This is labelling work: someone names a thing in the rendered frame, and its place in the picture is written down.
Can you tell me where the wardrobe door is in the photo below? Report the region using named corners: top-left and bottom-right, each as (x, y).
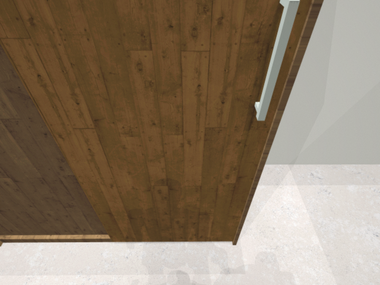
top-left (0, 0), bottom-right (312, 242)
top-left (0, 44), bottom-right (108, 235)

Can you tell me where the handle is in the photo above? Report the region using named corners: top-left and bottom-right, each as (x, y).
top-left (255, 0), bottom-right (300, 121)

